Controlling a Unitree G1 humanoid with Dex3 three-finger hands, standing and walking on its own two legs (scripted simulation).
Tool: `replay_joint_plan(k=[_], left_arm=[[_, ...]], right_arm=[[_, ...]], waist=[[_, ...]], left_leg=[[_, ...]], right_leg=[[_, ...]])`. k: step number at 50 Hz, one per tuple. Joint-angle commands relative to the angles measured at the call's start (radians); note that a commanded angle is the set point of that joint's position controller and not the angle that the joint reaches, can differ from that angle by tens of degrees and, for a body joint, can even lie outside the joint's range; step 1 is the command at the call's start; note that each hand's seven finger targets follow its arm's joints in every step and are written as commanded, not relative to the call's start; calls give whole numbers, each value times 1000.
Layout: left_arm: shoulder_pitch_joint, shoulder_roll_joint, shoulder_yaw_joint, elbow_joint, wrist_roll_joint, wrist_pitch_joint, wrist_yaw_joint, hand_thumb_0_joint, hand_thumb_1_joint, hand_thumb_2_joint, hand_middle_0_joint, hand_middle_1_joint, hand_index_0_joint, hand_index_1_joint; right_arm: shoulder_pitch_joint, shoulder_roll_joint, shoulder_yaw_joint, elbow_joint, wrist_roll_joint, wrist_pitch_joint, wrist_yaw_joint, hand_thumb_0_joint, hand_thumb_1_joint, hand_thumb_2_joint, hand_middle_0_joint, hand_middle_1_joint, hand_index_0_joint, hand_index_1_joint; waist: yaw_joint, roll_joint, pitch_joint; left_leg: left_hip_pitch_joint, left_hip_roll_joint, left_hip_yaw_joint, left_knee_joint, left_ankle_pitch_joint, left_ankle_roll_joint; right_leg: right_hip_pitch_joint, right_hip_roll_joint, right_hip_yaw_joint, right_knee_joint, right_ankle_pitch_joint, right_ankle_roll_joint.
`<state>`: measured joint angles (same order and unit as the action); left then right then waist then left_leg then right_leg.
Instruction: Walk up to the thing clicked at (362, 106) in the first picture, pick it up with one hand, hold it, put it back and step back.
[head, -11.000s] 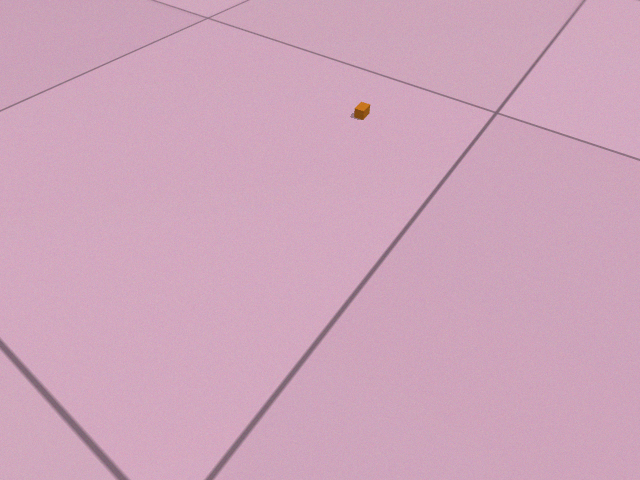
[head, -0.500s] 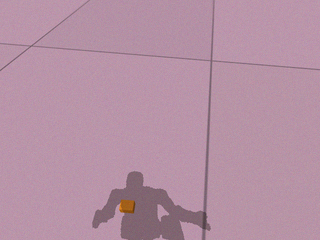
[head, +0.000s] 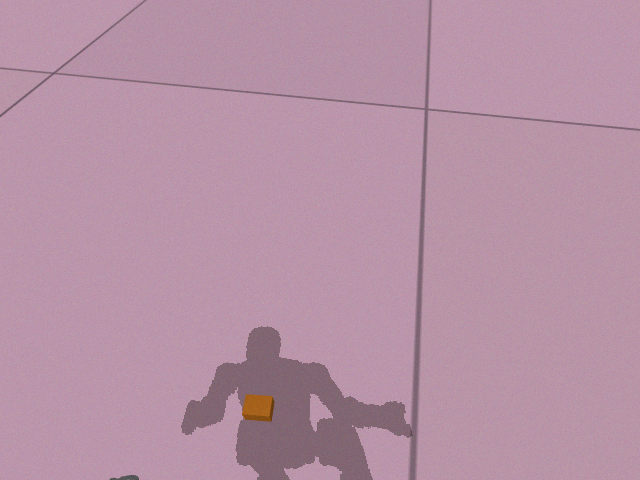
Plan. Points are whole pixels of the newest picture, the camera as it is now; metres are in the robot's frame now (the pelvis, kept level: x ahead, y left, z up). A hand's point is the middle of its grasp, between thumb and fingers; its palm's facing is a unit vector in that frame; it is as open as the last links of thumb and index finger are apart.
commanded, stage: walk up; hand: left
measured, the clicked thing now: (258, 407) +0.42 +0.23 -0.75
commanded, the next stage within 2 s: stand in 0.84 s
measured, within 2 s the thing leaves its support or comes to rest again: neither
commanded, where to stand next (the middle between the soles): +0.03 +0.01 m, yaw -1 degrees
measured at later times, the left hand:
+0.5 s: hand out of the picture +0.06 +0.26 -0.15, palm faces +0.03 -0.93 -0.36, open 7.4 cm
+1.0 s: hand out of the picture +0.04 +0.25 -0.15, palm faces +0.01 -0.94 -0.34, open 7.4 cm
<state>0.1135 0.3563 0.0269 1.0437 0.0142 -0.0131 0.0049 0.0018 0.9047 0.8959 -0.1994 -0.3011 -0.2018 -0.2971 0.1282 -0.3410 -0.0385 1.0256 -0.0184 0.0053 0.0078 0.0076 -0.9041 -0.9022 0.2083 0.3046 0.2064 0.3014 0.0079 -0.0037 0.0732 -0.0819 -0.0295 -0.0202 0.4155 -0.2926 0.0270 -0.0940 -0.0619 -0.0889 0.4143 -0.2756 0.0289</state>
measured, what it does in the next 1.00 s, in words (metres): stands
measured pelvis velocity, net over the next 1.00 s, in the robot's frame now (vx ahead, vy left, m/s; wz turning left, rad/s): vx -0.03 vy -0.01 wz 0.01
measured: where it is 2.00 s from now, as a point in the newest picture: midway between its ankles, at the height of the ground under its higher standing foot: outside the picture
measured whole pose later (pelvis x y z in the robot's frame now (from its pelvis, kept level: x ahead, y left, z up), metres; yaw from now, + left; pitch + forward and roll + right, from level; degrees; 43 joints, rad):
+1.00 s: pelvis -0.03 -0.01 +0.00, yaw +1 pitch -3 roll +0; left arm 0.12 0.35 0.01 1.09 0.01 0.00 0.00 0.00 0.90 0.90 -0.20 -0.30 -0.20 -0.30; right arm 0.10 -0.34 -0.01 1.06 -0.01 0.00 0.00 0.01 -0.90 -0.90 0.21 0.30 0.21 0.30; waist 0.02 0.00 0.08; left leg -0.08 -0.02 -0.04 0.36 -0.22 0.01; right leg -0.08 -0.05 -0.11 0.36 -0.21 0.01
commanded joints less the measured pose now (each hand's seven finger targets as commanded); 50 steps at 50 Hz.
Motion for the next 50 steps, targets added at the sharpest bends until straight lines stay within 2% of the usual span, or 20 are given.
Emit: replay_joint_plan(k=[1,7,10,15,20,24,28,32,34,39,41,42,43,46,50], left_arm=[[-7,215,49,-61,1,-24,15,0,900,900,-200,-300,-200,-300],[-25,217,49,-65,-2,-25,13,0,900,900,-200,-300,-200,-300],[-21,216,50,-62,0,-26,13,0,900,900,-200,-300,-200,-300],[-26,231,54,-61,1,-28,11,0,900,900,-200,-300,-200,-300],[-33,230,54,-65,2,-28,8,0,900,900,-200,-300,-200,-300],[-18,227,54,-61,2,-27,6,0,900,900,-200,-300,-200,-300],[-7,228,57,-52,2,-26,5,0,900,900,-200,-300,-200,-300],[9,242,60,-53,3,-29,7,0,900,900,-200,-300,-200,-300],[-5,247,63,-61,7,-29,8,0,900,900,-200,-300,-200,-300],[-6,225,59,-66,3,-25,5,0,900,900,-200,-300,-200,-300],[3,226,58,-63,3,-26,5,0,900,900,-200,-300,-200,-300],[-18,192,31,-33,-11,-17,4,0,900,900,-200,-300,-200,-300],[-27,196,33,-40,-10,-13,4,0,900,900,-200,-300,-200,-300],[-30,200,29,-26,-9,-10,5,0,900,900,-200,-300,-200,-300],[-23,208,24,-1,-11,-13,4,0,900,900,-200,-300,-200,-300]], right_arm=[[-23,-224,-47,-68,4,-18,-15,0,-900,-900,200,300,200,300],[-40,-223,-42,-67,2,-21,-12,0,-900,-900,200,300,200,300],[-45,-219,-38,-70,3,-22,-10,0,-900,-900,200,300,200,300],[-57,-222,-34,-70,4,-18,-6,0,-900,-900,200,300,200,300],[-45,-224,-34,-65,2,-22,-7,0,-900,-900,200,300,200,300],[-49,-223,-33,-64,3,-24,-8,0,-900,-900,200,300,200,300],[-54,-227,-34,-64,4,-22,-7,0,-900,-900,200,300,200,300],[-52,-222,-34,-66,4,-19,-5,0,-900,-900,200,300,200,300],[-33,-220,-35,-59,2,-19,-6,0,-900,-900,200,300,200,300],[-36,-230,-36,-60,2,-23,-5,0,-900,-900,200,300,200,300],[-41,-227,-35,-62,3,-24,-6,0,-900,-900,200,300,200,300],[-76,-211,-16,-51,11,-29,-15,0,-900,-900,200,300,200,300],[-62,-214,-15,-49,10,-30,-20,0,-900,-900,200,300,200,300],[-60,-228,-12,-27,11,-30,-25,0,-900,-900,200,300,200,300],[-57,-211,-1,-10,14,-33,-24,0,-900,-900,200,300,200,300]], waist=[[6,12,-110],[10,23,-88],[13,9,-105],[14,8,-86],[8,10,-86],[14,23,-96],[18,26,-81],[19,-7,-66],[10,-21,-80],[14,10,-65],[18,15,-64],[8,12,-42],[2,20,-51],[2,29,-71],[3,29,-100]], left_leg=[[-44,127,-90,-35,478,31],[-44,120,-96,-58,453,21],[-32,121,-94,-47,446,34],[-62,99,-87,-48,334,26],[-66,105,-98,-63,344,29],[-54,117,-114,-67,353,36],[-74,107,-116,-55,307,38],[-92,85,-93,-20,272,29],[-87,86,-85,-18,280,23],[-80,111,-128,-50,304,46],[-89,114,-129,-57,294,46],[-61,139,-123,-93,366,16],[-48,137,-120,-98,389,4],[-32,143,-117,-105,388,-3],[-24,145,-111,-136,384,-8]], right_leg=[[103,-79,65,1,357,-65],[81,-80,66,-6,327,-61],[92,-80,64,-7,332,-60],[81,-84,83,-29,266,-67],[83,-80,75,-24,258,-65],[80,-77,68,-18,249,-64],[72,-74,67,-23,219,-69],[66,-101,99,-53,211,-85],[71,-118,104,-51,214,-98],[42,-73,60,-20,209,-68],[56,-77,66,-24,205,-69],[17,-96,87,-81,256,-63],[29,-94,84,-86,266,-59],[59,-93,87,-97,268,-53],[89,-95,88,-108,271,-52]])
